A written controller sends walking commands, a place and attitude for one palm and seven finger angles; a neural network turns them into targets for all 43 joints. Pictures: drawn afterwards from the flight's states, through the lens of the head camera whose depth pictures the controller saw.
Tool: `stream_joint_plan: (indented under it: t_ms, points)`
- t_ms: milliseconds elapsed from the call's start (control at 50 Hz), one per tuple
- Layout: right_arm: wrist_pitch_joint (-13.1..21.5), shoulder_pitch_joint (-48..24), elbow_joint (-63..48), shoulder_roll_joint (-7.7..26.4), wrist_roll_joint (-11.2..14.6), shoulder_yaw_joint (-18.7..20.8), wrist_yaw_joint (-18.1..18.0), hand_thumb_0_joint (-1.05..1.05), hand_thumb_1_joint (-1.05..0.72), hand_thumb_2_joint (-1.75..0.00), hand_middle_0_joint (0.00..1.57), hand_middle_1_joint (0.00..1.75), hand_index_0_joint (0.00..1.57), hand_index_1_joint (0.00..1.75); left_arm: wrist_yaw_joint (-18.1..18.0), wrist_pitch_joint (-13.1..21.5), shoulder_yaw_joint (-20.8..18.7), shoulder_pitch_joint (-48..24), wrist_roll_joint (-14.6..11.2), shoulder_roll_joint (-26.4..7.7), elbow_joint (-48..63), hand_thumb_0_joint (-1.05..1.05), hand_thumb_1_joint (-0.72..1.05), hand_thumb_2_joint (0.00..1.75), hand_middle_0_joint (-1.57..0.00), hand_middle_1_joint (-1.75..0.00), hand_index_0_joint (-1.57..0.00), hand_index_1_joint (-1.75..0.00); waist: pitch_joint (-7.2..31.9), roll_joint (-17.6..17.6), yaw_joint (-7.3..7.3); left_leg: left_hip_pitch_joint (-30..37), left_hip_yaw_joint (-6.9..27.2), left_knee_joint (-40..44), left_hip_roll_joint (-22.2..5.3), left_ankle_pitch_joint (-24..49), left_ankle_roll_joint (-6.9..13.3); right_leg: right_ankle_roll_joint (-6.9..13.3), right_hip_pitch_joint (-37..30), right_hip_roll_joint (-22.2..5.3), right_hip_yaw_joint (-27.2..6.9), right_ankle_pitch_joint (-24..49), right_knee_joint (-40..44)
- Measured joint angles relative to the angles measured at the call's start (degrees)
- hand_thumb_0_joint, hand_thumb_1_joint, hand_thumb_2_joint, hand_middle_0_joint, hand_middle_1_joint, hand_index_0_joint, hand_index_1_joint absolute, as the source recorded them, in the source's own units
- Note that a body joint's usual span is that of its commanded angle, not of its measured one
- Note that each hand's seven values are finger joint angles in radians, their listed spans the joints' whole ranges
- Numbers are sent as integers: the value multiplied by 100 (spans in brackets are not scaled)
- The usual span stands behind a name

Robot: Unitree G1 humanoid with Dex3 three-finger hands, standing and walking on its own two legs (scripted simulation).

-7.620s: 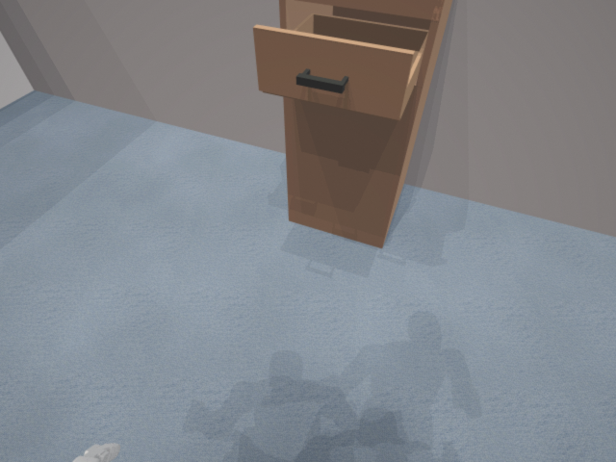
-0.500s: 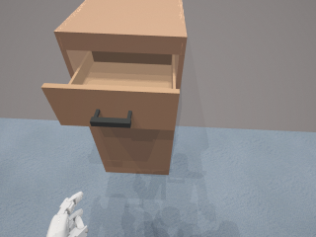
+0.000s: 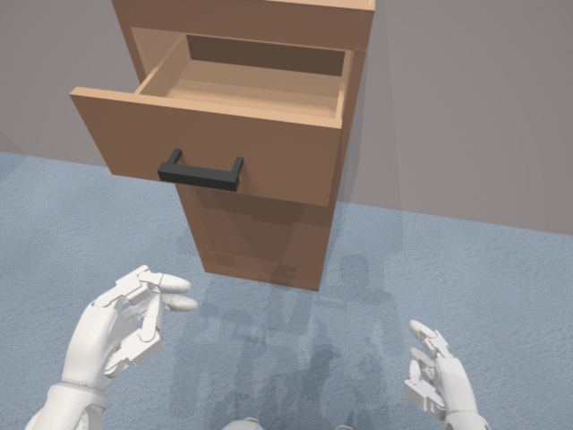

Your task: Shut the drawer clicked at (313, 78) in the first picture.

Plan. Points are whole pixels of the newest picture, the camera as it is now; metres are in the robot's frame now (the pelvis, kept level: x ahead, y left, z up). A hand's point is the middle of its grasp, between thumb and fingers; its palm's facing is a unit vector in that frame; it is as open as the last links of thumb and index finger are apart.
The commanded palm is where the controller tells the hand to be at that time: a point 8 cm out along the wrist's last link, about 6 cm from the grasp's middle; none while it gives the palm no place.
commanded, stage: raise the hand and make a fist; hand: left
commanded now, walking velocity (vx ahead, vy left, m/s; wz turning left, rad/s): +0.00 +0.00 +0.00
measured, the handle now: (203, 167) +0.45 +0.18 +0.10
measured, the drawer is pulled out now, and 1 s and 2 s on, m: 0.21 0.21 0.21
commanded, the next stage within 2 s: bring the fist close to the handle in 1.22 s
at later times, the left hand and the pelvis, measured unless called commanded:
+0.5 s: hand (146, 287) +0.23 +0.17 +0.15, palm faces -0.09 -1.00 -0.02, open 3.1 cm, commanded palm +0.21 +0.22 +0.16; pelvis +0.02 +0.04 +0.03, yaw -2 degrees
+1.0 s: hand (154, 245) +0.25 +0.16 +0.20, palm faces -0.09 -0.99 -0.05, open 3.3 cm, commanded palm +0.22 +0.21 +0.20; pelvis +0.02 +0.04 +0.05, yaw -2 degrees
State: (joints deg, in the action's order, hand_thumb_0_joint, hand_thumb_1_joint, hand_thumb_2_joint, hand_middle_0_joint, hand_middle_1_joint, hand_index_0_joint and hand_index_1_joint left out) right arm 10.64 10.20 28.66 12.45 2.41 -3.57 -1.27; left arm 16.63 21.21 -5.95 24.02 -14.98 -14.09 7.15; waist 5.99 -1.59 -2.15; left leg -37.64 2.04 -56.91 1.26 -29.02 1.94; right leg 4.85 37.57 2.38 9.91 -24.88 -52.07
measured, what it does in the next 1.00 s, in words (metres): stands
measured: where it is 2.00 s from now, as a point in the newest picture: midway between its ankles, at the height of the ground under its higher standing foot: outside the picture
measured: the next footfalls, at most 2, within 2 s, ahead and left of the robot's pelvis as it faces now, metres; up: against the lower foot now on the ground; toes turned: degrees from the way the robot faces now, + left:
none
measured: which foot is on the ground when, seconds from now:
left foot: down 0.00-1.00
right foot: down 0.00-1.00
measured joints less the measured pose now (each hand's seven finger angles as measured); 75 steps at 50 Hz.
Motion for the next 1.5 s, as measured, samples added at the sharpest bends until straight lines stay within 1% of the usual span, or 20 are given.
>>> stream_joint_plan:
  t_ms: [20,60,100,140,200,260,320,400,480,540,640,760,860,960,1000,1040,1180,1340,1420,1500]
  points:
    - [-34,67,70,-45,12,-32,-13,1,-90,-90,20,30,20,30,81,-193,-25,-92,-14,-33,-44,2,91,90,-72,-88,-72,-87,4,-8,31,79,-28,107,-2,33,-6,-4,-59,6,-33,33,83]
    - [-84,226,170,-112,30,-58,-39,1,-90,-90,21,30,20,30,112,-554,-118,-149,-81,-55,-86,2,91,90,-76,-92,-77,-91,20,-24,121,276,-99,357,1,109,-3,-22,-208,13,-118,102,269]
    - [-96,389,237,-137,38,-35,-68,1,-90,-90,21,30,20,30,36,-759,-269,-84,-168,-40,-72,2,90,90,-80,-96,-81,-96,36,-19,210,484,-183,613,6,189,6,-50,-361,18,-216,169,452]
    - [-76,530,288,-112,41,21,-81,1,-90,-90,21,30,20,30,-61,-796,-441,36,-231,-24,-6,2,90,90,-84,-101,-85,-100,35,9,267,668,-257,827,11,255,16,-74,-497,26,-305,228,606]
    - [44,687,338,18,53,152,-78,1,-90,-90,21,30,20,30,-167,-686,-564,295,-269,25,234,2,91,90,-90,-107,-90,-106,5,22,308,865,-315,1038,21,318,57,-102,-671,29,-375,300,793]
    - [204,753,370,194,60,277,-86,1,-90,-90,20,30,20,30,-204,-605,-464,472,-248,71,494,2,91,90,-96,-114,-96,-113,-55,16,290,979,-325,1144,48,358,113,-133,-799,11,-392,354,921]
    - [347,721,392,309,62,355,-114,1,-90,-90,20,30,20,30,-274,-627,-268,538,-166,98,697,2,91,90,-102,-120,-102,-119,-108,19,256,1073,-328,1208,82,386,171,-171,-907,-18,-401,392,1006]
    - [489,608,346,341,56,353,-127,1,-91,-90,20,30,20,30,-520,-793,32,421,15,134,937,2,91,90,-110,-129,-110,-128,-156,8,216,1233,-320,1283,135,414,235,-227,-1086,-65,-399,424,1096]
    - [539,473,265,236,40,246,-83,1,-91,-90,20,30,20,30,-758,-1057,335,177,195,221,1217,2,90,90,-119,-138,-119,-137,-146,-19,163,1449,-334,1407,193,452,284,-290,-1297,-117,-422,449,1195]
    - [461,375,210,99,22,120,-38,1,-91,-90,20,30,20,30,-859,-1373,499,15,332,262,1415,2,90,90,-125,-144,-125,-143,-128,-36,112,1651,-365,1557,229,501,313,-328,-1475,-146,-463,485,1302]
    - [248,267,138,-84,29,-91,18,1,-90,-90,20,30,20,30,-990,-2020,652,-242,462,285,1658,2,90,90,-133,-153,-133,-152,-155,-89,28,1966,-395,1820,278,606,344,-372,-1761,-183,-509,569,1506]
    - [27,185,222,-138,49,-217,43,1,-90,-90,21,30,20,30,-1140,-2622,682,-676,502,314,1833,2,90,90,-138,-158,-138,-157,-240,-126,-48,2245,-384,2078,326,737,354,-392,-2022,-223,-512,660,1705]
    - [-128,150,336,-80,77,-207,39,1,-90,-90,21,30,20,30,-1171,-3007,631,-1008,486,317,1946,2,90,90,-139,-160,-139,-159,-274,-130,-46,2446,-376,2292,345,846,335,-382,-2199,-235,-515,734,1862]
    - [-321,120,365,4,112,-134,29,1,-90,-90,21,30,20,30,-1117,-3281,485,-997,406,321,1904,1,90,90,-139,-160,-140,-159,-281,-120,17,2596,-396,2465,320,931,301,-346,-2319,-203,-542,807,1995]
    - [-353,119,350,42,113,-93,19,1,-90,-90,20,30,20,30,-1129,-3329,460,-927,396,311,1892,1,90,90,-139,-160,-140,-159,-302,-111,35,2626,-401,2494,304,950,287,-325,-2341,-187,-546,824,2015]
    - [-354,128,337,78,108,-57,5,1,-90,-90,20,30,20,30,-1159,-3304,445,-841,399,280,1897,1,90,90,-140,-160,-140,-159,-323,-101,44,2649,-401,2510,287,964,267,-301,-2360,-168,-546,835,2027]
    - [-255,165,422,152,106,-7,-73,1,-90,-90,20,30,20,30,-1192,-3008,286,-859,339,177,1729,2,90,90,-140,-160,-140,-159,-369,-93,26,2699,-343,2521,212,998,179,-202,-2439,-96,-482,873,2085]
    - [-121,134,539,145,141,-45,-151,1,-90,-90,20,30,20,30,-981,-2955,-4,-1119,168,48,1275,2,90,90,-140,-160,-140,-160,-383,-148,45,2732,-295,2569,112,1049,75,-91,-2504,5,-432,945,2204]
    - [-82,113,602,135,144,-54,-168,1,-90,-90,20,30,20,30,-846,-2867,-208,-1219,55,-14,922,1,90,90,-140,-160,-140,-159,-343,-152,58,2666,-282,2553,52,1056,22,-59,-2462,65,-418,978,2249]
    - [-10,115,625,174,160,-17,-189,1,-90,-90,20,30,20,30,-812,-2714,-277,-1450,65,-4,450,1,90,90,-140,-160,-140,-160,-397,-153,56,2560,-254,2475,14,1040,-12,-30,-2389,100,-385,988,2235]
